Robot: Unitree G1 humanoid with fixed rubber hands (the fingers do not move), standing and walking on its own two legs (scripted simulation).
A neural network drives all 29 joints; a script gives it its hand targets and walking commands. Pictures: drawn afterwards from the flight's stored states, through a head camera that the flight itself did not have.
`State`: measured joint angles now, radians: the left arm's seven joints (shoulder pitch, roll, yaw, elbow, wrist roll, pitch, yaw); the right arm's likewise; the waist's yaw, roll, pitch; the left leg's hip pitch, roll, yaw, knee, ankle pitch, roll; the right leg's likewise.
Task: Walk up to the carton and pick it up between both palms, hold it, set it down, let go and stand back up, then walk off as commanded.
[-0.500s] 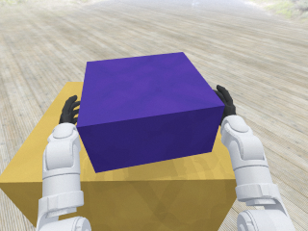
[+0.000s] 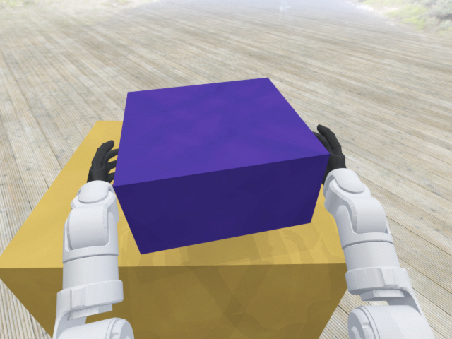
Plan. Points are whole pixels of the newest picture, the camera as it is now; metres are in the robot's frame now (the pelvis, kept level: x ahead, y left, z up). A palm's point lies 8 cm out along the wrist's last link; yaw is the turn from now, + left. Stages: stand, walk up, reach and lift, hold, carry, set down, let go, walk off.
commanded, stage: hold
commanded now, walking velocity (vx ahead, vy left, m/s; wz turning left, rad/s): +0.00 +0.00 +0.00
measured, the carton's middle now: (213, 153) +0.43 +0.00 +0.18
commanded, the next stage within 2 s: set down in 1.44 s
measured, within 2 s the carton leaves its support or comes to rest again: neither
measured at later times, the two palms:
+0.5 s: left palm (102, 187) +0.34 +0.19 +0.17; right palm (331, 171) +0.34 -0.20 +0.19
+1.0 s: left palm (102, 186) +0.35 +0.19 +0.17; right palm (331, 170) +0.34 -0.20 +0.19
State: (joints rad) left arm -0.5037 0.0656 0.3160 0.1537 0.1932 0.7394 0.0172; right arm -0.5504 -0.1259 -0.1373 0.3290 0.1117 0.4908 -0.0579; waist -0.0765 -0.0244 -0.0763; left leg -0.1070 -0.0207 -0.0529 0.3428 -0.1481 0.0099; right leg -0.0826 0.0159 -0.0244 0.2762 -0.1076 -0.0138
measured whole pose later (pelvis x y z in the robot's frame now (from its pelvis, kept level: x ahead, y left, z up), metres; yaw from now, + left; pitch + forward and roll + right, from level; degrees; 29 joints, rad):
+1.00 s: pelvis +0.00 +0.00 +0.00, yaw +0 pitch -5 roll -1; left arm -0.51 0.07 0.32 0.18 0.19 0.73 0.02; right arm -0.56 -0.13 -0.14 0.33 0.11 0.50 -0.06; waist -0.07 -0.02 -0.07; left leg -0.11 -0.02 -0.05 0.33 -0.14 0.01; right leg -0.09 0.02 -0.02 0.28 -0.11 -0.01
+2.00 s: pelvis +0.01 -0.01 +0.00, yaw +1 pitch -4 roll +0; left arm -0.48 0.05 0.30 0.44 0.14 0.39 0.05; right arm -0.45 -0.07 -0.21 0.45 0.00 0.19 -0.02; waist -0.06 0.01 -0.06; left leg -0.09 -0.03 -0.06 0.31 -0.15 0.01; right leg -0.09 0.01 -0.03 0.30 -0.14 -0.02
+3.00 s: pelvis +0.03 +0.00 +0.00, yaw -1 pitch +3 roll +0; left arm -0.53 0.04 0.24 0.78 0.09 0.12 0.13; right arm -0.50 -0.12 -0.31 0.78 -0.05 -0.07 0.05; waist -0.04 0.00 -0.10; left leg -0.21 -0.02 -0.04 0.32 -0.17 0.00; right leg -0.20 0.02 -0.01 0.29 -0.14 -0.01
